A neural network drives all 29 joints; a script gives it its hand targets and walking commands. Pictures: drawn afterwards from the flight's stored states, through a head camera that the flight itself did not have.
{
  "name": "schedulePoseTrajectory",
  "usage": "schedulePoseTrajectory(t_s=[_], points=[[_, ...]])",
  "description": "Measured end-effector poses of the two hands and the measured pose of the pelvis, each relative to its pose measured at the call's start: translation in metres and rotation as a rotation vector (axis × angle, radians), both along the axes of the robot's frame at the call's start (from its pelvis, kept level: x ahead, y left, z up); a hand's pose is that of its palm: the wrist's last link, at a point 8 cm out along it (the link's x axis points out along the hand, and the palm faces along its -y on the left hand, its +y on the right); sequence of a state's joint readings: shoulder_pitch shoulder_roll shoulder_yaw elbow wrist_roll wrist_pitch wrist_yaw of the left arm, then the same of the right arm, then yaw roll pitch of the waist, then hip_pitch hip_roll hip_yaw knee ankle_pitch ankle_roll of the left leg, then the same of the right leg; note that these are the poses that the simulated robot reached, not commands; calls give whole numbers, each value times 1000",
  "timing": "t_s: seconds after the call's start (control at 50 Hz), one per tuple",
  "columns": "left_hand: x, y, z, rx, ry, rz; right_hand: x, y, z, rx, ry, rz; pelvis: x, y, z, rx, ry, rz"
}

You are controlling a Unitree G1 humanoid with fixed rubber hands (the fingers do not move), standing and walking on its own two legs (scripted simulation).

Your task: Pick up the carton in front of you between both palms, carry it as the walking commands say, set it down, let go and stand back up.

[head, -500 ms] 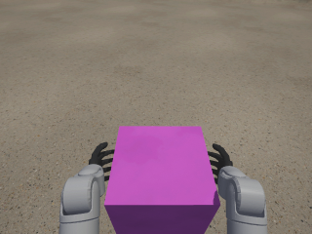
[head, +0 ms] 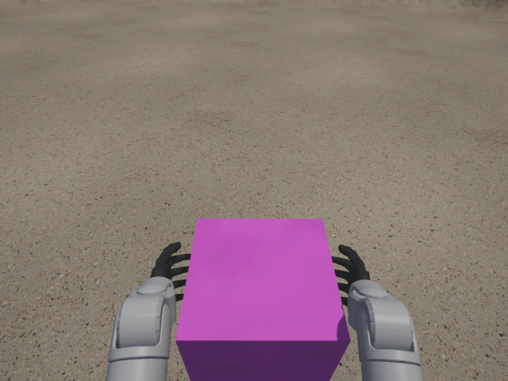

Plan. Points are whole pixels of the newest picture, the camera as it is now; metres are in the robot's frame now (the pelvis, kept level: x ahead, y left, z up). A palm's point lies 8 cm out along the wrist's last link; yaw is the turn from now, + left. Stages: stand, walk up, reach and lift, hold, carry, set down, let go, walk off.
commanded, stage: carry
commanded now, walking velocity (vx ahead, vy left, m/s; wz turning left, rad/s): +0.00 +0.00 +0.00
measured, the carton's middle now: (259, 311) +0.28 +0.00 -0.02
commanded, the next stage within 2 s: hold in 0.54 s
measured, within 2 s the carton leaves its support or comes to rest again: neither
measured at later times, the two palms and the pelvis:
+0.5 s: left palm (164, 292) +0.28 +0.15 +0.05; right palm (354, 294) +0.27 -0.15 +0.05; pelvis -0.02 +0.00 +0.00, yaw +0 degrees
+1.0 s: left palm (172, 287) +0.29 +0.14 +0.03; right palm (356, 295) +0.28 -0.16 +0.03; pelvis -0.05 +0.00 -0.01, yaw -3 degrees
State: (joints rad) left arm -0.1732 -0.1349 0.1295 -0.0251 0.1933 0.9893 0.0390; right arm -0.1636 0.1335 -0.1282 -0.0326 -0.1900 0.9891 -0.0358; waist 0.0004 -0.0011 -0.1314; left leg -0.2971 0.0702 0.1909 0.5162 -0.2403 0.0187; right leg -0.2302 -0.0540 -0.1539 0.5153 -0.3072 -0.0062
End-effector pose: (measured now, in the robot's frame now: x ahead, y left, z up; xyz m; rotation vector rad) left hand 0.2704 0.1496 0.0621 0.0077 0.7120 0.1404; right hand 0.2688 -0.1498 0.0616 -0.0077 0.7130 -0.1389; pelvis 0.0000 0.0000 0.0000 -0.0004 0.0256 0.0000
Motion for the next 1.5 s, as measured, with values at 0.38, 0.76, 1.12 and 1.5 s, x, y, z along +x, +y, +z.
schedulePoseTrajectory(t_s=[0.38, 0.76, 1.12, 1.5], points=[[7, 1, -22, 24, -64, -15, 8, 2, -21, -30, -63, 21, -22, 1, 0, -2, 1, -1], [-13, -1, -16, 23, -48, -13, -10, 0, -13, -39, -47, 31, -30, -2, 7, 2, -154, 2], [42, -16, -70, -6, -2, -53, 27, -15, -68, -27, 1, -38, -57, -2, -17, -1, -46, -63], [79, -3, -246, -24, -75, 10, 77, -2, -246, 18, -73, -26, -60, -3, -108, 8, 548, -65]])
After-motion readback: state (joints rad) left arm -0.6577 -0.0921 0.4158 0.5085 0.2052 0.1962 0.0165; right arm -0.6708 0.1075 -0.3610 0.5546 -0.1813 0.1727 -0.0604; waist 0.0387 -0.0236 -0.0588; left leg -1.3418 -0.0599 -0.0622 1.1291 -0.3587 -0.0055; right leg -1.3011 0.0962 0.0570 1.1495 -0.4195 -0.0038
